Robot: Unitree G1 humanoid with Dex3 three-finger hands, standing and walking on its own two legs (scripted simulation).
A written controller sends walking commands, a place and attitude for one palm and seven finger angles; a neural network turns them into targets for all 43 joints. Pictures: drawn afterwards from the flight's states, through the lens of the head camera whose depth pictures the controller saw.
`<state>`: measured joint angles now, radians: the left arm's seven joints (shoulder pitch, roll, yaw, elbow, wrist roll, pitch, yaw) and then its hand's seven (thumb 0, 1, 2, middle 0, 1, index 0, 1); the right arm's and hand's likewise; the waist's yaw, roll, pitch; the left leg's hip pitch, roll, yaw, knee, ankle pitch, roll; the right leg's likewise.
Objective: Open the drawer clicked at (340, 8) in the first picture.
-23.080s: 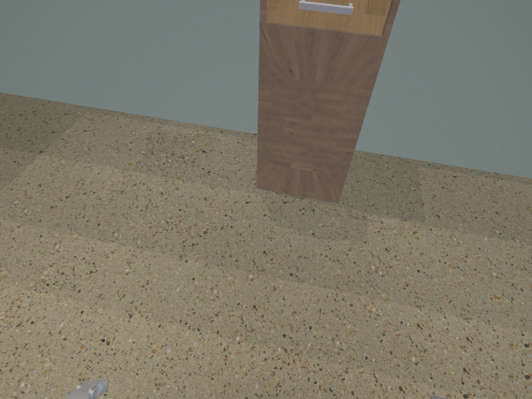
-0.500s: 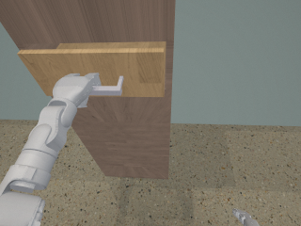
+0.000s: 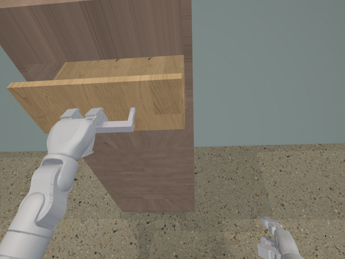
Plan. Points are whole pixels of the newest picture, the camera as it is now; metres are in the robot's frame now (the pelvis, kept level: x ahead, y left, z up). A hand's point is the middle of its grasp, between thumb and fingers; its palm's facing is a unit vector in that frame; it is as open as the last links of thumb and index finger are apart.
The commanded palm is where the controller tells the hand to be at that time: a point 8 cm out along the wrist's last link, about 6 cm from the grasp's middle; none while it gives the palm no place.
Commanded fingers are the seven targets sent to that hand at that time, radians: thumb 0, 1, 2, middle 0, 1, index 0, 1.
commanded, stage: pull the drawer open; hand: left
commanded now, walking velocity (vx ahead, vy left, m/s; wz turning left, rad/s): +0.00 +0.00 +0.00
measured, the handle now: (99, 120) +0.38 +0.20 +0.14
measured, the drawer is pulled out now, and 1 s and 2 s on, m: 0.09 0.17 0.25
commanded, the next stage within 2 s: none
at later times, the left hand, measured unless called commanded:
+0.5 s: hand (83, 153) +0.31 +0.22 +0.12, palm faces +0.01 -0.07 -1.00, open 5.2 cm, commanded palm +0.27 +0.23 +0.18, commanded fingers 0.00 0.90 0.90 -0.40 -1.35 -0.40 -1.35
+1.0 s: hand (73, 183) +0.23 +0.21 +0.12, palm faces +0.07 -0.12 -0.99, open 5.6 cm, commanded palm +0.18 +0.23 +0.18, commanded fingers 0.00 0.90 0.90 -0.40 -1.35 -0.40 -1.35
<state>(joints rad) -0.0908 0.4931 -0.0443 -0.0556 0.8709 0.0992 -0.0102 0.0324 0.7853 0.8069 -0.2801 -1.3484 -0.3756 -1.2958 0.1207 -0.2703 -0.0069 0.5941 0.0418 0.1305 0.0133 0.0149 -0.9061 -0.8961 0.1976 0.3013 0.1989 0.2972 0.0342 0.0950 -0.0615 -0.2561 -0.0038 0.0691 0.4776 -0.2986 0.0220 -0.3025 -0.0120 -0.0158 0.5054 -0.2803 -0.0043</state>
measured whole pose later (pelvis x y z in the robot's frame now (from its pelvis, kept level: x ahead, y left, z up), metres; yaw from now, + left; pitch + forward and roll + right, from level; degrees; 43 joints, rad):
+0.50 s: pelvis -0.01 -0.01 +0.00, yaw +3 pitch +2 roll +0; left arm -0.20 0.50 -0.13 0.03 0.88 0.11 -0.07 0.01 0.79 0.86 -0.40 -1.35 -0.41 -1.35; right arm 0.07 -0.24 0.04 0.64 0.03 0.14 -0.03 0.01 -0.90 -0.90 0.20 0.30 0.20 0.30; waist 0.08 0.10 -0.04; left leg -0.23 -0.01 0.01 0.47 -0.28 0.01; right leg -0.25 -0.02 -0.07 0.49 -0.28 -0.02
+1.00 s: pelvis -0.01 -0.01 +0.00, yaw +0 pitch +2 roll +0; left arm 0.29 0.52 0.03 -0.38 0.82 0.07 0.01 0.03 0.78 0.80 -0.29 -1.35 -0.38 -1.28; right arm 0.11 -0.28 0.00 0.58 0.03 0.11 0.02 0.02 -0.91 -0.90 0.20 0.30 0.20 0.30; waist 0.05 0.10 -0.04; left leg -0.22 0.01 0.06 0.49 -0.30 0.01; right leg -0.27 0.00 -0.02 0.51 -0.28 -0.01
